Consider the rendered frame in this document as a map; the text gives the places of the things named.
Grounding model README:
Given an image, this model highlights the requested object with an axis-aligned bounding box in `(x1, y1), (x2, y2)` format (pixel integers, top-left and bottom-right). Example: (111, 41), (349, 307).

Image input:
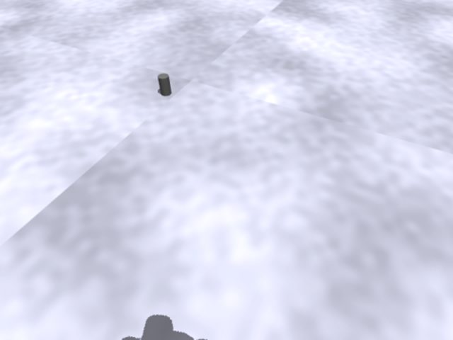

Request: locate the can
(158, 74), (171, 96)

